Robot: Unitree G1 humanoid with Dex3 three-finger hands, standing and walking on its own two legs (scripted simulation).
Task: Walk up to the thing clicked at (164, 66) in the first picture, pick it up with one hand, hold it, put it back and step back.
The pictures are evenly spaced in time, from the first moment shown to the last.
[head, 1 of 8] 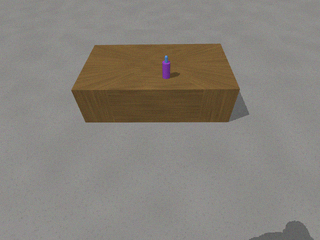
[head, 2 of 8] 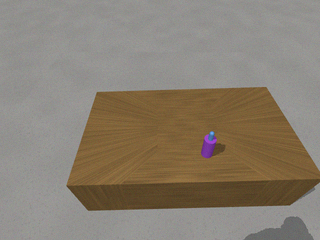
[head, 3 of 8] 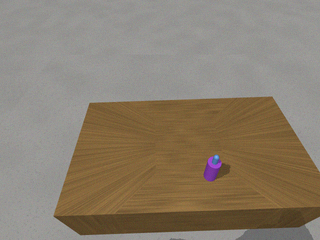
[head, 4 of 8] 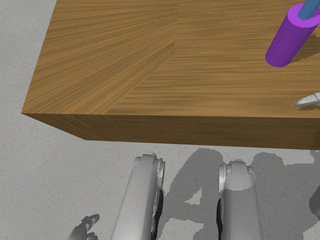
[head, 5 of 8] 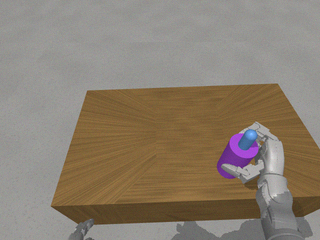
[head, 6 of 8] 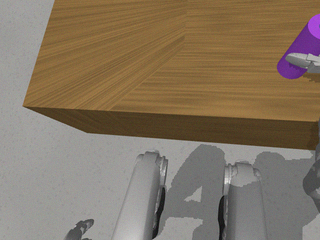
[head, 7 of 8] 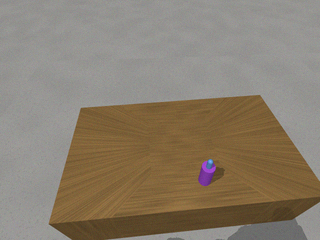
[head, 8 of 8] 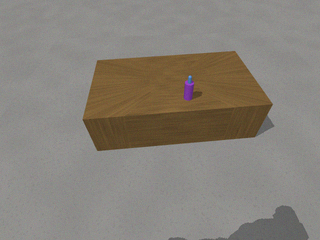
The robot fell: no
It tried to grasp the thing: yes
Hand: right
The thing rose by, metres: 0.36
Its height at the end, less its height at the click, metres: +0.00
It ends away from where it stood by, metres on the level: 0.03
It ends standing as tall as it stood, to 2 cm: yes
